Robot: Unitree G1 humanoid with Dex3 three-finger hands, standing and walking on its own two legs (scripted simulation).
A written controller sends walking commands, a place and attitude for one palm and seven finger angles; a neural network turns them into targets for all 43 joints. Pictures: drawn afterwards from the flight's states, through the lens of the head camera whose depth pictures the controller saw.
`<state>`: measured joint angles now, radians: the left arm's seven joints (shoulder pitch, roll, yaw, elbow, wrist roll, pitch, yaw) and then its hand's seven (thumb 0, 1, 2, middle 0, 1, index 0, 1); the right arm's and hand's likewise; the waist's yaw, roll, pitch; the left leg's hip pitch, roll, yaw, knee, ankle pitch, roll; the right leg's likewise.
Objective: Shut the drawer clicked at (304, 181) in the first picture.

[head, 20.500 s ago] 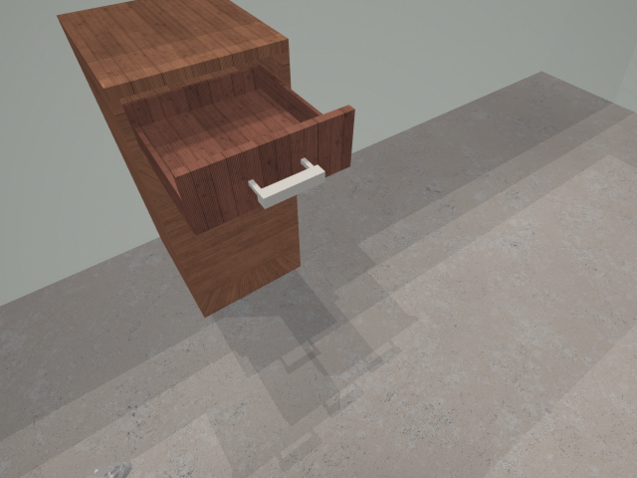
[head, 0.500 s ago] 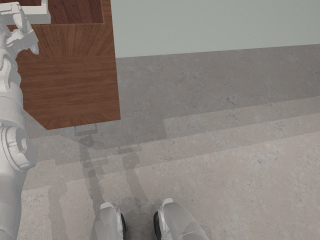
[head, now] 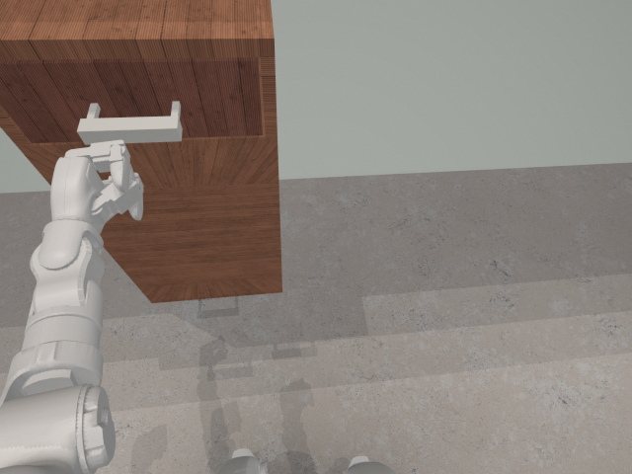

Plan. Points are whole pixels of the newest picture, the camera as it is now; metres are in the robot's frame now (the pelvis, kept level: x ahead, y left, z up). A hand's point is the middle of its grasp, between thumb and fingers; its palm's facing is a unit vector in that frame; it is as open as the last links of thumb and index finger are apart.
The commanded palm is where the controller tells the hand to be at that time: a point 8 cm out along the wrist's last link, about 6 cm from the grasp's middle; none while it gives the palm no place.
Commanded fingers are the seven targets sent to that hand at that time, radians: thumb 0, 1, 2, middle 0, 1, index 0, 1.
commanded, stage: draw the hand back to the body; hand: left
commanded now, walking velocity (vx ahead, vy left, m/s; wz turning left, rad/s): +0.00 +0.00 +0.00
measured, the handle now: (133, 119) +0.60 +0.24 +0.05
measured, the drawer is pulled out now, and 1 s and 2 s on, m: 0.00 0.00 0.00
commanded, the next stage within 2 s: step back with the hand held close in 1.16 s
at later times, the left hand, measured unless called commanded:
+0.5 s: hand (47, 305) +0.28 +0.22 +0.14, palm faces +0.26 -0.94 -0.22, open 3.3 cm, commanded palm +0.23 +0.27 +0.16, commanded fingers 0.00 0.90 0.90 -1.40 -1.60 -1.40 -1.60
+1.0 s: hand out of the picture +0.15 +0.23 +0.21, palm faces +0.42 -0.82 -0.39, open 3.3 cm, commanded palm +0.10 +0.27 +0.23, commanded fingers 0.00 0.90 0.90 -1.40 -1.60 -1.40 -1.60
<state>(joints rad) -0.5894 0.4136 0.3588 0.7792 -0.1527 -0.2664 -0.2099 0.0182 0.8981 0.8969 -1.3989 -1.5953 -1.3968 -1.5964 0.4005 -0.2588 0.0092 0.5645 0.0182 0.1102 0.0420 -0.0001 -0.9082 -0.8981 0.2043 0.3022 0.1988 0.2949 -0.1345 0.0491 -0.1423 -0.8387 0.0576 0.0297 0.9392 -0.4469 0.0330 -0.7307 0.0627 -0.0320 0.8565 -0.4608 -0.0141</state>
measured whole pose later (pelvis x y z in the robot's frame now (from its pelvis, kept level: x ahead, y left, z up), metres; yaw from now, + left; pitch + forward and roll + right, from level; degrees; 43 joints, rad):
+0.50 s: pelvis -0.02 -0.01 +0.04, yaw +3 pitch +2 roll -1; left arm -0.04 0.32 0.17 0.16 -0.11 -0.06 0.03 0.02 0.89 0.90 -1.40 -1.59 -1.40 -1.60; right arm 0.19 -0.24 0.05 0.54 0.05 0.04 -0.07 0.01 -0.91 -0.90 0.20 0.30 0.20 0.30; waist 0.00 0.05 -0.06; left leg -0.36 0.01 0.03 0.62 -0.30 0.02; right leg -0.27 0.02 -0.03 0.58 -0.36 -0.02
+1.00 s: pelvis -0.02 -0.02 +0.06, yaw +3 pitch -4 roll +0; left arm 0.53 0.34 0.27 -0.44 -0.09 -0.09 0.09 0.02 0.89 0.90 -1.41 -1.59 -1.40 -1.60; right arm 0.20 -0.24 0.03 0.60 0.01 -0.05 -0.06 0.01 -0.90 -0.90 0.21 0.30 0.20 0.30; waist 0.05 0.08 0.01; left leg -0.13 0.01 0.02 0.42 -0.22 0.01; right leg -0.02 0.03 -0.04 0.36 -0.26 -0.03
